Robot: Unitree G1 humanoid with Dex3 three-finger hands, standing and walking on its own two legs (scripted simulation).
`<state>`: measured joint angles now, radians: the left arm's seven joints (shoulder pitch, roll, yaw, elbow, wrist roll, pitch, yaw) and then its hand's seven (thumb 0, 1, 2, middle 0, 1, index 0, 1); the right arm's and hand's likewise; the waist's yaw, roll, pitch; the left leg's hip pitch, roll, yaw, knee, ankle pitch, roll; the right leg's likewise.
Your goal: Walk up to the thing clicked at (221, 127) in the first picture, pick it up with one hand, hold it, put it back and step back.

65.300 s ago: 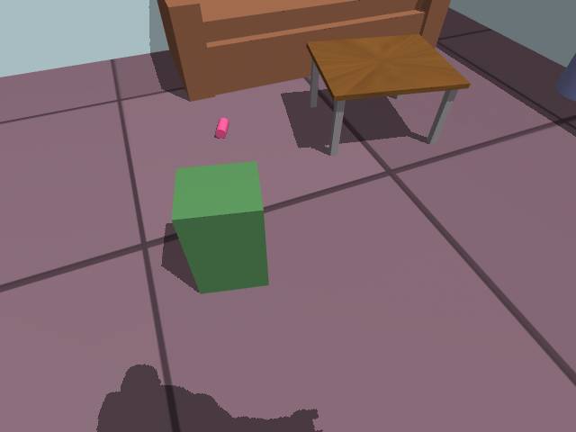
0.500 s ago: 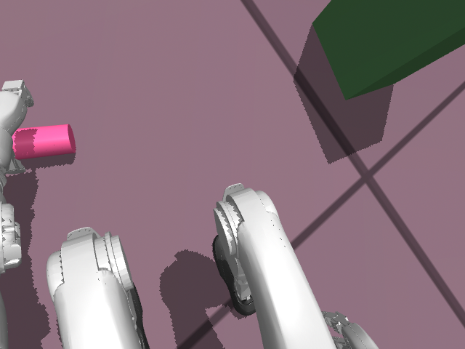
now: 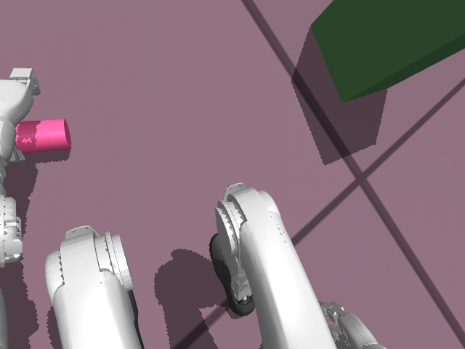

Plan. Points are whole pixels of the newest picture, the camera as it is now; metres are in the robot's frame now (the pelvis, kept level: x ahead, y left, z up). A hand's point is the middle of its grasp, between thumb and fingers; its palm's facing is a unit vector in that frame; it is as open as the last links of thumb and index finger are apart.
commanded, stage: rest palm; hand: left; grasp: from above
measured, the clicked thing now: (34, 136) +0.52 +0.25 -0.30
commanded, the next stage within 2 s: close in 0.88 s
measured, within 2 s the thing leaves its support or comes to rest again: neither
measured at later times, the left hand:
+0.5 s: hand (27, 132) +0.51 +0.25 -0.25, palm faces -0.44 -0.03 -0.90, open 13.7 cm
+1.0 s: hand (28, 142) +0.50 +0.25 -0.27, palm faces -0.47 -0.05 -0.88, open 13.7 cm
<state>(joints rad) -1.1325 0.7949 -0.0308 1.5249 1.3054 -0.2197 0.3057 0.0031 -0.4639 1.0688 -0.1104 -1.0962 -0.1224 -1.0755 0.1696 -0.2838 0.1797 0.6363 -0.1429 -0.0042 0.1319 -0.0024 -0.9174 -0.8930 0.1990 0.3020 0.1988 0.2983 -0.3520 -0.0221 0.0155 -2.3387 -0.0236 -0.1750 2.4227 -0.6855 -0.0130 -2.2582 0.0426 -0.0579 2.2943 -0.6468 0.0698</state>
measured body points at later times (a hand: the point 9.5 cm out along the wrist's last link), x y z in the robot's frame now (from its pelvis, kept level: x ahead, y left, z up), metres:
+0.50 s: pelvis +0.01 +0.00 -0.02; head +0.29 +0.11 +0.32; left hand +0.53 +0.25 -0.19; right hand +0.01 -0.25 -0.08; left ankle +0.07 +0.13 -0.30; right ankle +0.11 -0.13 -0.29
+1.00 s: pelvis +0.00 +0.01 -0.02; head +0.28 +0.12 +0.31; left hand +0.52 +0.25 -0.21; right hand +0.02 -0.25 -0.07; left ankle +0.07 +0.13 -0.30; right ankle +0.11 -0.13 -0.29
